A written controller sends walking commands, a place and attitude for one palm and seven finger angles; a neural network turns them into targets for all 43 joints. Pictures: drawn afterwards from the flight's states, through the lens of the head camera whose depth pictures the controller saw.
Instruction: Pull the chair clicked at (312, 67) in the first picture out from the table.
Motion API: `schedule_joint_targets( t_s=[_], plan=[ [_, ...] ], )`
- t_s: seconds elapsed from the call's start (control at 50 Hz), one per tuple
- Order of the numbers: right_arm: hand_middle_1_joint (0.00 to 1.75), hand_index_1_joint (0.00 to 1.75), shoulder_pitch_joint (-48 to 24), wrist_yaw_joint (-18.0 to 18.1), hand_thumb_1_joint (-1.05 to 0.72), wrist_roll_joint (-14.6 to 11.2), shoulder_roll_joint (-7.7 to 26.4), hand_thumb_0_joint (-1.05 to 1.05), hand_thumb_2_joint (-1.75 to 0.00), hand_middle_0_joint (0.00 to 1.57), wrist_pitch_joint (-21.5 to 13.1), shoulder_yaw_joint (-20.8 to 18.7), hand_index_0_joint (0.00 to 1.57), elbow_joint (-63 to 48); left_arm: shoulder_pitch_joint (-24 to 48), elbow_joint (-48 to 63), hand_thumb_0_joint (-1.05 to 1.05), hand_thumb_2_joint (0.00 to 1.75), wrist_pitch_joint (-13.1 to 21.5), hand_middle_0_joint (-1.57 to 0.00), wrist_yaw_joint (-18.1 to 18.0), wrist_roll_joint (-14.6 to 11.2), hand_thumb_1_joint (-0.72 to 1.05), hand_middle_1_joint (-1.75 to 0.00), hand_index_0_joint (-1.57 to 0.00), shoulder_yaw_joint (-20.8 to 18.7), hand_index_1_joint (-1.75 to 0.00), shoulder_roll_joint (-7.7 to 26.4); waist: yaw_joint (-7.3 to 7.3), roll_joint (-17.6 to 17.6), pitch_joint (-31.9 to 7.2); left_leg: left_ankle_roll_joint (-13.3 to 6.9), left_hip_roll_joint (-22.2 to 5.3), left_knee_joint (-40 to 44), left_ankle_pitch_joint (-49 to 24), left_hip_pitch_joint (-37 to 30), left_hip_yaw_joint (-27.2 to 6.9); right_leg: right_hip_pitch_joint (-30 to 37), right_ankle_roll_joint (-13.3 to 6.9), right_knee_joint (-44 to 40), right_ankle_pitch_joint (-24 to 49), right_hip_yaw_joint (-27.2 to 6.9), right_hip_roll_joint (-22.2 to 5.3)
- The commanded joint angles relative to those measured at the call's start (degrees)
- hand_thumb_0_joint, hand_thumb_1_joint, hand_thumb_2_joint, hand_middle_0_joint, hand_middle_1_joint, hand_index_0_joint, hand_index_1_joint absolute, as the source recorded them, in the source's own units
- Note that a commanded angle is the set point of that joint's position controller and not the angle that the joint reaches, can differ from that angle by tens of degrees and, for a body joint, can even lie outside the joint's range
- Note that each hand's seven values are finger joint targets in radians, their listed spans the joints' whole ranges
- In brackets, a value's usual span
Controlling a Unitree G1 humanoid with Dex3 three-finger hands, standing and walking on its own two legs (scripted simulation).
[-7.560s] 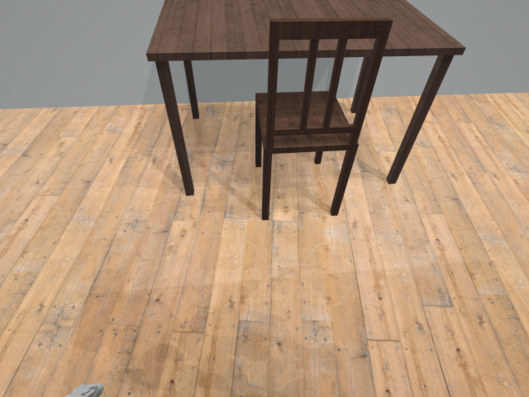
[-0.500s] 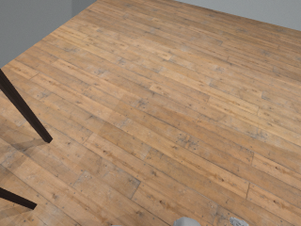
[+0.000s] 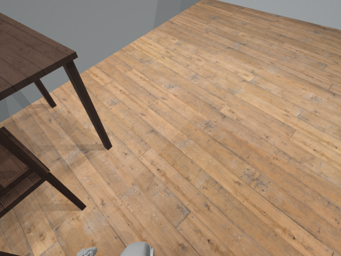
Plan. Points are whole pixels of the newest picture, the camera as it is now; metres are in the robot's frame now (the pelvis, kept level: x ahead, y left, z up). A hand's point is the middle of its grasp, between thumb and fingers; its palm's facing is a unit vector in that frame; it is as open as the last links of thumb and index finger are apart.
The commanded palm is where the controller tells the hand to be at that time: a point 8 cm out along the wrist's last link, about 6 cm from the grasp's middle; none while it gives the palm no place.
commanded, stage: turn to face it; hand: left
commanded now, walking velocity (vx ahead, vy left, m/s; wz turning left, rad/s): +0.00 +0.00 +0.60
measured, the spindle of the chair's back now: out of the picture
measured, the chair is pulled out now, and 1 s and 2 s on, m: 0.00 0.00 0.00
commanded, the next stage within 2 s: take the last steps up to it in 1.40 s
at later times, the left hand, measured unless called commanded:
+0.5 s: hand out of the picture +0.05 +0.30 -0.16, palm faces +0.31 -0.92 -0.25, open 7.4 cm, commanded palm none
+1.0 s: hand out of the picture -0.05 +0.23 -0.15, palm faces +0.55 -0.79 -0.27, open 7.4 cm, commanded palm none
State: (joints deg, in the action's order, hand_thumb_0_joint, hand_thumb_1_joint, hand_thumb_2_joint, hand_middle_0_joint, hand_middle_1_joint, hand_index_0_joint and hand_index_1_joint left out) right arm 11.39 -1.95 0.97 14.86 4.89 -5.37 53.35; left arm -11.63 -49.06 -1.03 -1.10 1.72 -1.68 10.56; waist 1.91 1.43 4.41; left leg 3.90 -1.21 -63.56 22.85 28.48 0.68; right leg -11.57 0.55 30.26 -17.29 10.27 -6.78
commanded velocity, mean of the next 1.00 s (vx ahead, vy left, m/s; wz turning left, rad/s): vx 0.00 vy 0.00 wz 0.58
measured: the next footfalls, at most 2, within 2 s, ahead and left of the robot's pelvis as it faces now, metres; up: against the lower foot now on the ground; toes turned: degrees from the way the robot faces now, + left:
left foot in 0.18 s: +0.03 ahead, +0.15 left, +0.00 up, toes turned +12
right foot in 0.70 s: +0.09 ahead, -0.08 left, +0.00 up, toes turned +23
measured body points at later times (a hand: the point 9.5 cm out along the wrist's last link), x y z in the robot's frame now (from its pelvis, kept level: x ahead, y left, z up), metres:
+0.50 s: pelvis +0.00 +0.05 +0.01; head +0.03 +0.09 +0.45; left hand +0.03 +0.34 -0.14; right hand +0.15 -0.17 -0.12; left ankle -0.01 +0.14 -0.74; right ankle +0.04 -0.11 -0.66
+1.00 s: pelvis +0.00 +0.02 +0.00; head +0.03 +0.03 +0.45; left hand -0.08 +0.27 -0.13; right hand +0.20 -0.17 -0.15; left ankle -0.09 +0.14 -0.68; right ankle +0.05 -0.09 -0.74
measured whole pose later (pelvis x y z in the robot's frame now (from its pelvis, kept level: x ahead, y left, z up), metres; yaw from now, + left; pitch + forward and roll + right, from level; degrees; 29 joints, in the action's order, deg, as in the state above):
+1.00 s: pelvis +0.00 +0.02 +0.00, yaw +36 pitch -1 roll +2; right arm 11.7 -1.7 0.8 15.3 5.1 -4.9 53.9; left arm -12.6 -50.0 -1.2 -1.0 1.9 -1.9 11.7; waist 1.3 0.0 4.7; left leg 3.8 -1.8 -54.5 25.1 24.5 1.1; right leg -11.3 1.5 31.2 -18.2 10.4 -8.3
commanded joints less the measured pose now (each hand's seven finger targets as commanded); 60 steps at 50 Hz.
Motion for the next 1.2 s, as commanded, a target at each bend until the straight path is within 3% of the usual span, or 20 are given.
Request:
schedule_joint_targets(
  t_s=[0.0, 0.06, 0.12, 0.14, 0.16, 0.2, 0.3, 0.52, 0.62, 0.64, 0.66, 0.68, 0.7, 0.8, 0.94, 1.04, 1.06, 1.08, 1.1, 1.18],
  plan=[
    [0.30, 0.30, -7.21, -0.35, -0.90, -0.19, 2.71, 0.00, -0.90, 0.20, -1.73, 0.15, 0.20, -6.39, -3.24, 2.87, 0.00, 0.90, 0.98, -0.20, -0.75, 0.03, 0.90, -0.30, -0.20, -3.73, -0.30, 13.85, -4.24, -13.44, -3.30, 0.48, -0.54, 10.09, 2.40, 0.09, 3.22, 4.78, -6.97, -9.61, 22.60, -6.36, -13.76],
    [0.30, 0.30, -6.95, -0.21, -0.90, -0.51, 2.45, 0.00, -0.90, 0.20, -2.55, 0.68, 0.20, -6.76, -4.07, 2.14, 0.00, 0.90, 0.66, -0.20, -0.61, 0.14, 0.90, -0.30, -0.20, -4.43, -0.30, 15.25, -4.76, -14.90, -5.68, -0.45, 0.08, 19.22, 3.16, -4.33, 5.39, 7.05, -6.69, -5.73, 27.99, -4.71, -14.90],
    [0.30, 0.30, -1.38, 0.02, -0.90, -0.28, 4.69, 0.00, -0.90, 0.20, -3.46, 0.17, 0.20, -5.74, -3.58, 1.40, 0.00, 0.90, 0.12, -0.20, -0.29, -0.59, 0.90, -0.30, -0.20, -4.69, -0.30, 14.64, -1.68, -9.64, -9.16, -1.78, 0.25, 37.42, -9.57, -16.43, 5.45, 3.80, -1.84, 5.47, 25.48, -0.17, -13.14],
    [0.30, 0.30, 2.97, 0.28, -0.90, 0.09, 10.32, 0.00, -0.90, 0.20, -4.14, -1.21, 0.20, -5.34, -4.17, 2.76, 0.00, 0.90, -0.13, -0.20, 0.02, -1.10, 0.90, -0.30, -0.20, -4.56, -0.30, 12.53, 0.83, 2.81, -12.91, -5.90, -8.61, 41.54, -23.07, -28.56, -6.42, -8.15, 2.03, 17.71, 12.68, 1.76, -8.84],
    [0.30, 0.30, 7.25, 0.78, -0.90, -0.07, 16.59, 0.00, -0.90, 0.20, -4.21, -2.77, 0.20, -4.91, -1.52, 5.79, 0.00, 0.90, -0.13, -0.20, 0.46, -1.21, 0.90, -0.30, -0.20, -3.20, -0.30, 8.22, 3.07, 18.97, -13.39, -14.12, -23.15, 41.65, -49.72, -34.45, -24.13, -23.64, 5.88, 29.58, -22.22, -0.09, -1.62],
    [0.30, 0.30, 8.24, 2.19, -0.90, -0.06, 14.44, 0.00, -0.90, 0.20, -4.04, -2.26, 0.20, -3.08, 4.97, 5.68, 0.00, 0.90, -0.82, -0.20, -0.38, -0.93, 0.90, -0.30, -0.20, -3.40, -0.30, 8.61, 3.83, 14.81, -11.39, -15.97, -20.16, 40.79, -43.09, -28.72, -21.69, -25.33, 4.69, 37.95, -18.20, -8.89, -1.38],
    [0.30, 0.30, -0.43, 2.55, -0.90, 0.00, 9.57, 0.00, -0.90, 0.20, -4.64, -0.36, 0.20, -5.68, 1.13, 1.98, 0.00, 0.90, -0.93, -0.20, 0.50, -0.91, 0.90, -0.30, -0.20, -3.58, -0.30, 9.30, -1.10, 6.54, -7.43, -12.16, -11.37, 42.98, -37.59, -22.24, -12.39, -20.45, 5.56, 36.42, -4.99, -9.77, -0.14],
    [0.30, 0.30, 2.93, 2.30, -0.90, 0.42, 9.91, 0.00, -0.90, 0.20, -3.73, -1.40, 0.20, -4.73, 6.72, 5.43, 0.00, 0.90, -0.52, -0.20, -0.23, -1.21, 0.90, -0.30, -0.20, -3.01, -0.30, 8.65, 0.76, 6.97, -7.25, -14.48, -10.60, 42.33, -32.06, -22.22, -23.52, -16.55, 5.26, 20.69, -7.92, -11.20, 3.81],
    [0.30, 0.30, -0.27, 2.15, -0.90, 0.20, 9.63, 0.00, -0.90, 0.20, -3.22, -1.74, 0.20, -5.63, 0.94, 4.75, 0.00, 0.90, 0.32, -0.20, -0.65, -1.71, 0.90, -0.30, -0.20, -3.01, -0.30, 8.81, -2.26, 7.01, -8.12, -12.04, -7.38, 37.74, -32.63, -13.41, -25.28, -1.35, 3.88, 2.51, -0.83, -10.13, 6.50],
    [0.30, 0.30, -0.49, 2.01, -0.90, -0.11, 8.51, 0.00, -0.90, 0.20, -3.18, -1.68, 0.20, -5.87, -1.31, 4.32, 0.00, 0.90, 0.79, -0.20, -0.82, -1.65, 0.90, -0.30, -0.20, -3.28, -0.30, 9.56, -3.40, 4.51, -8.90, -9.85, -5.27, 35.24, -27.16, -9.47, -24.31, 5.16, 3.54, -6.13, 4.51, -10.53, 5.18],
    [0.30, 0.30, 0.70, 1.65, -0.90, -0.76, 5.42, 0.00, -0.90, 0.20, -3.26, -1.29, 0.20, -6.14, -3.03, 4.20, 0.00, 0.90, 1.36, -0.20, -1.17, -0.98, 0.90, -0.30, -0.20, -3.92, -0.30, 13.31, -3.99, -5.20, -9.93, -5.95, -0.46, 26.93, -12.96, -0.48, -18.97, 13.73, 1.00, -13.46, 3.96, -19.55, -4.60],
    [0.30, 0.30, 1.51, 1.58, -0.90, -0.71, 2.68, 0.00, -0.90, 0.20, -3.32, -0.81, 0.20, -7.76, -2.56, 4.87, 0.00, 0.90, 1.46, -0.20, -1.29, -0.28, 0.90, -0.30, -0.20, -4.55, -0.30, 17.35, -3.81, -17.70, -8.79, -1.39, 7.61, 12.86, 9.60, 8.21, -6.40, 13.72, -6.51, -15.90, 7.28, -33.67, -20.20],
    [0.30, 0.30, 0.95, 1.63, -0.90, 0.38, 5.64, 0.00, -0.90, 0.20, -2.76, -1.54, 0.20, -7.23, -1.76, 5.69, 0.00, 0.90, 0.99, -0.20, -1.28, -0.78, 0.90, -0.30, -0.20, -3.98, -0.30, 16.51, -3.37, -11.58, -7.69, -1.76, 4.53, 2.56, 10.09, 5.65, -8.13, 5.47, -9.45, -15.75, 6.57, -30.98, -21.21],
    [0.30, 0.30, 1.62, 0.16, -0.90, 0.26, 4.50, 0.00, -0.90, 0.20, -1.41, -0.98, 0.20, -4.41, 4.47, 5.98, 0.00, 0.90, 1.46, -0.20, -1.02, -0.61, 0.90, -0.30, -0.20, -2.80, -0.30, 10.78, 0.00, -11.60, -1.65, 0.05, 0.37, -7.98, -1.28, 4.31, -3.06, -1.10, -6.59, -12.75, 12.80, -12.76, -11.15],
    [0.30, 0.30, -6.18, -0.05, -0.90, -0.26, 2.57, 0.00, -0.90, 0.20, -1.82, 0.53, 0.20, -6.21, -3.66, 2.30, 0.00, 0.90, 0.83, -0.20, -0.72, 0.09, 0.90, -0.30, -0.20, -3.79, -0.30, 14.31, -4.35, -13.68, -3.06, 0.09, 0.54, 12.17, 3.72, -1.87, 2.72, 3.89, -7.40, -8.75, 24.48, -8.08, -13.07],
    [0.30, 0.30, 0.03, 0.52, -0.90, -0.33, 4.15, 0.00, -0.90, 0.20, -3.41, 0.81, 0.20, -4.90, -3.64, 1.05, 0.00, 0.90, 0.11, -0.20, -0.48, -0.58, 0.90, -0.30, -0.20, -4.45, -0.30, 14.91, -1.30, -11.08, -8.54, -1.84, 1.34, 36.61, -8.60, -16.90, 4.66, 3.20, -2.45, 4.06, 27.11, -2.60, -11.86],
    [0.30, 0.30, 3.10, 0.68, -0.90, 0.03, 8.66, 0.00, -0.90, 0.20, -4.09, -0.29, 0.20, -4.47, -4.48, 1.87, 0.00, 0.90, -0.18, -0.20, -0.21, -1.13, 0.90, -0.30, -0.20, -4.13, -0.30, 12.85, 0.50, -0.07, -11.72, -4.56, -5.88, 41.24, -20.96, -28.29, -3.37, -6.48, 1.05, 14.68, 16.58, -0.08, -8.59],
    [0.30, 0.30, 6.48, 1.07, -0.90, 0.14, 15.18, 0.00, -0.90, 0.20, -4.32, -1.72, 0.20, -4.26, -3.42, 4.12, 0.00, 0.90, -0.24, -0.20, 0.26, -1.35, 0.90, -0.30, -0.20, -2.75, -0.30, 8.35, 2.19, 17.58, -12.49, -12.98, -21.80, 41.61, -47.71, -35.02, -23.37, -22.54, 5.12, 26.63, -19.48, -0.42, -1.00],
    [0.30, 0.30, 9.16, 1.53, -0.90, -0.05, 15.52, 0.00, -0.90, 0.20, -3.92, -1.67, 0.20, -2.96, 0.17, 4.74, 0.00, 0.90, -0.80, -0.20, -0.33, -0.78, 0.90, -0.30, -0.20, -2.34, -0.30, 9.23, 3.62, 12.14, -12.93, -16.99, -23.86, 41.16, -46.95, -30.81, -21.92, -21.18, 3.99, 32.55, -22.60, -6.28, -0.94],
    [0.30, 0.30, -0.66, 2.97, -0.90, 0.30, 8.70, 0.00, -0.90, 0.20, -4.34, 0.69, 0.20, -4.54, 0.41, 0.89, 0.00, 0.90, -0.71, -0.20, 0.30, -1.03, 0.90, -0.30, -0.20, -2.67, -0.30, 8.76, -0.82, 8.34, -5.38, -13.47, -13.31, 42.00, -42.46, -21.81, -11.98, -19.86, 3.95, 35.59, -9.38, -9.16, -0.21]
  ],
)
